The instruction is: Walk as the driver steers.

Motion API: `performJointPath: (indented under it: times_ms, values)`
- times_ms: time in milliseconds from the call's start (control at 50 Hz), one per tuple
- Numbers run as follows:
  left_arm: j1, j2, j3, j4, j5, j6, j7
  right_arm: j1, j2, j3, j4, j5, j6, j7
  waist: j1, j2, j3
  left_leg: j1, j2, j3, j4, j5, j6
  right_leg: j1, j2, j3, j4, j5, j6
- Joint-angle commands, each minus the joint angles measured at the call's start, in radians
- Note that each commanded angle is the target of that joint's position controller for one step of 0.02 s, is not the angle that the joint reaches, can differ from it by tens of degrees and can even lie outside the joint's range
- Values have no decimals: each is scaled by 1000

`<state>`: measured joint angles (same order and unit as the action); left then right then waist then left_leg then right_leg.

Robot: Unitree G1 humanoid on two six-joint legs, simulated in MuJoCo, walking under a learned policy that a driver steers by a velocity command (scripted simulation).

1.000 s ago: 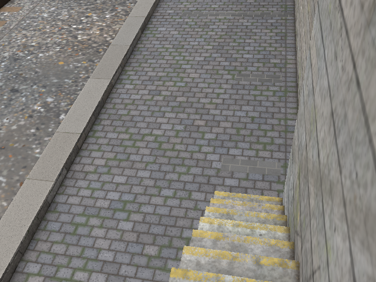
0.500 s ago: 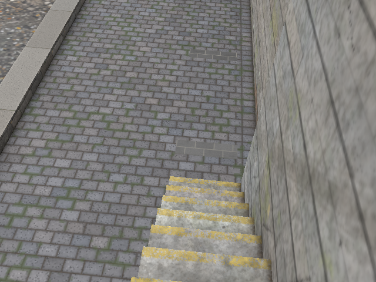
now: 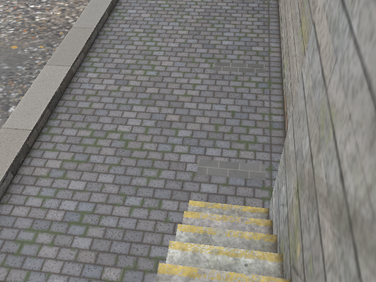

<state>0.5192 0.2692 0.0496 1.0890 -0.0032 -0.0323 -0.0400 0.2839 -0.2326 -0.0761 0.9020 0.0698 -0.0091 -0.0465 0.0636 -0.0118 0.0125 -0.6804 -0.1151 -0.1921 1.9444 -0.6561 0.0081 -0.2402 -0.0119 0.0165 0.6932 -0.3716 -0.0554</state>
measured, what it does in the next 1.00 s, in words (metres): goes down: left foot 0.21 m lower, then right foot 0.20 m lower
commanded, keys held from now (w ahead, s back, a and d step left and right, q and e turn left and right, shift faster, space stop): w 0.34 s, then no key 0.66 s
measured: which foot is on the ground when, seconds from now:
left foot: up 0.00-0.30, down 0.32-0.76, up 0.78-1.00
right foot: down 0.00-0.32, up 0.34-0.74, down 0.76-1.00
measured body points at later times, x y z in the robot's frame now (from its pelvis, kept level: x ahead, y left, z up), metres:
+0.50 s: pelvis +0.22 +0.01 -0.21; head +0.24 +0.00 +0.24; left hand +0.30 +0.27 -0.34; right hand +0.11 -0.20 -0.36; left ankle +0.22 +0.12 -0.92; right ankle +0.31 -0.18 -0.78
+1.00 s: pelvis +0.36 -0.07 -0.39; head +0.38 -0.11 +0.06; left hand +0.31 +0.15 -0.52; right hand +0.48 -0.27 -0.55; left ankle +0.32 +0.11 -0.83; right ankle +0.41 -0.16 -1.13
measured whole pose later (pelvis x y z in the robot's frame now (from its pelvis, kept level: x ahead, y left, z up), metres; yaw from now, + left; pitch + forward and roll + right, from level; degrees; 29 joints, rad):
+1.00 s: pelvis +0.36 -0.07 -0.39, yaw +1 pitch -2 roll +3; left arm 0.44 0.13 -0.07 0.94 0.01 0.05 0.02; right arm 0.20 -0.16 -0.05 0.81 0.09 0.11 -0.05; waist 0.04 0.05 0.06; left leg -0.76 -0.11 -0.13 2.05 -0.75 -0.10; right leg -0.27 -0.02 0.03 0.54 -0.23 -0.03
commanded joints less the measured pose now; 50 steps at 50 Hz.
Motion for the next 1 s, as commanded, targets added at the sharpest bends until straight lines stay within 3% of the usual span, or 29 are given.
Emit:
performJointPath:
  times_ms: [20, 40, 80, 100, 140, 200, 240, 280, 300, 320, 340, 360, 420, 460, 500, 520, 580, 640, 700, 740, 760, 780, 800, 820, 840, 860, 880, 920, 1000]
  values:
    - [-29, 70, -25, -25, -12, -6, 39, 90, -1, 2, -101, 20, 32, -9, -144, -30, 1, -270, 97, -79, -262, 351, 31, 12, -363, 462, -41, 951, -159]
    - [-153, -7, -64, -43, -15, -15, 87, 53, 45, 25, -130, 12, 47, -7, -189, 23, 56, -122, 148, -140, -579, 533, -24, -202, -324, 360, -47, 989, -130]
    - [-165, 62, -60, -35, 15, -19, 138, -10, 73, 40, -123, -36, 53, 19, -177, -54, 16, 177, 126, 44, -743, 774, -61, -337, -213, 256, 1, 895, -80]
    - [-56, 108, -31, -18, -15, -24, 154, -36, -42, 7, -134, -28, 42, 40, -124, -81, 20, 13, 123, -15, -806, 1027, -52, -216, -207, 302, 124, 512, -110]
    - [65, -24, -57, -5, -61, -32, 188, -122, -31, 13, -164, -57, 33, 69, -84, 5, 111, -6, 125, 18, -1151, 1198, -27, -186, -113, 170, 201, 422, -26]
    - [90, -5, -32, -12, -46, 3, 183, -214, 36, 32, -203, -49, 40, 100, 8, -120, 132, 213, 101, 114, -1345, 1140, -35, -271, -56, 135, 244, 363, -25]
    - [-19, 39, 0, -41, -33, 10, 163, -73, -29, 8, -145, -39, 56, 92, -72, -159, 124, 232, 109, 98, -1131, 1069, -24, -323, -129, 229, 404, 348, -77]
    - [14, 0, 3, -56, -48, 24, 154, -30, -20, 29, -126, -39, 42, 70, -37, -42, 154, 242, 121, 148, -1575, 714, 27, -135, -81, 171, 480, 646, -42]
    - [-29, -5, 23, -16, -43, 19, 160, 154, -3, 6, -41, -25, 23, 69, -124, -44, 124, 555, 128, 187, -1631, 885, 48, -334, -102, 223, 702, 664, -66]
    - [-184, 30, 44, -31, -27, -19, 140, 568, -85, -30, 123, -76, 23, 58, -371, -21, 21, 994, 183, 136, -1407, 1059, 146, -706, -23, 160, 1243, 477, -6]
    - [-47, -35, 47, -36, -15, -48, 122, 562, -84, 1, 145, -42, 2, 66, -289, 386, 0, 1049, 369, -27, -1444, 1657, 291, -913, 197, 63, 1696, -583, 74]
    - [70, -4, 43, -41, -32, -55, 98, 434, -30, 36, 108, -38, -2, 83, -148, 312, -56, 1013, 404, -176, -1314, 1660, 360, -950, 112, 176, 1542, -490, 82]
    - [-64, -123, 16, -94, -107, -7, 120, 272, -32, 34, 164, -93, -20, 69, -68, -10, -34, 605, 526, -343, -1429, 707, 364, -970, -10, 303, 1187, -208, 72]
    - [-145, -86, 14, -125, -38, 38, 114, 100, 59, 86, 107, -133, -22, 22, 3, -103, 73, 218, 419, -246, -1443, 725, 285, -703, -33, 305, 757, 90, 91]
    - [5, -102, 13, -57, 23, 37, 78, -28, 0, 87, 78, -160, -22, 22, 113, -29, -64, -68, 258, -43, -1415, 963, 188, -81, -31, 95, 511, 492, 88]
    - [2, -85, 19, -67, 18, 17, 62, 9, -68, 61, 95, -110, -28, 5, 73, 73, -59, 54, 236, -33, -1367, 851, 186, -160, -28, 110, 459, 707, 83]
    - [-271, -69, -8, -191, 0, 19, 50, 135, -2, 63, 113, 3, -37, -46, -60, 135, 88, 242, 194, -6, -1268, 523, 168, -306, -51, 148, -72, 802, 77]
    - [-373, -29, -7, -266, -17, 29, 19, 243, 5, 41, 116, -50, 3, -51, -161, 145, 126, 289, 177, -52, -1191, 321, 166, -226, -81, 147, -372, 822, 86]
    - [-131, -36, -4, -203, -5, 43, 30, 217, 30, 29, 88, -51, 24, -33, -123, 115, 84, 191, 143, -53, -985, 307, 137, 40, -105, 86, -472, 987, 77]
    - [118, -31, 10, -159, 28, 46, 39, 195, 56, 39, 82, -47, 30, -1, -18, 11, 36, 164, 87, 8, -679, 233, 69, 223, -130, -9, -578, 937, 47]
    - [249, -17, -6, -115, 73, 55, 28, 197, 85, 44, 86, -32, 31, 26, 41, -108, -59, 42, 42, 54, -417, 35, 1, 428, -168, -13, -394, 1169, 32]
    - [311, -37, -40, -101, 79, 55, 29, 216, 134, 47, 74, 9, 43, 42, 61, -311, -84, -118, -35, 100, -58, -370, -74, 547, -230, 45, -209, 1419, 60]
    - [152, -19, -54, -120, 37, 58, 25, 335, 147, 43, 72, 28, 61, 50, -77, -366, -145, -144, 2, 18, 50, -378, -122, 507, -301, 146, -61, 1403, 9]
    - [-1, 124, -28, -132, -27, 60, 8, 334, 155, 70, -22, 7, 71, 49, -164, -388, -195, -121, 74, 39, 6, -226, -151, 350, -457, 407, -202, 834, -177]
    - [-34, 75, -29, -184, -13, 78, 27, 148, 90, 45, -33, 20, 90, 34, -51, -102, -27, -189, 19, 67, 33, -192, -131, 213, -396, 383, -376, 438, -126]
    - [15, 47, -52, -196, 23, 79, 36, 61, 77, 32, -14, 31, 97, 19, 4, -36, 46, -150, -11, 36, 135, -189, -118, 141, -368, 312, -331, 698, -94]
    - [-84, 136, -52, -176, 20, 63, 39, 131, 151, 52, -74, 17, 108, 14, -126, -149, 21, -138, 57, 27, 147, -154, -132, 68, -443, 439, -310, 655, -201]
    - [-77, 31, -82, -192, 14, 70, 65, 1, 102, 49, -124, 16, 118, 5, -65, -123, 72, -187, 52, -15, 158, -78, -108, 1, -375, 382, -347, 416, -188]
    - [26, 26, -94, -191, 19, 79, 70, -61, 142, 54, -177, 19, 118, 8, -30, -94, 58, -168, 26, 17, 170, -69, -100, 20, -298, 294, -340, 485, -149]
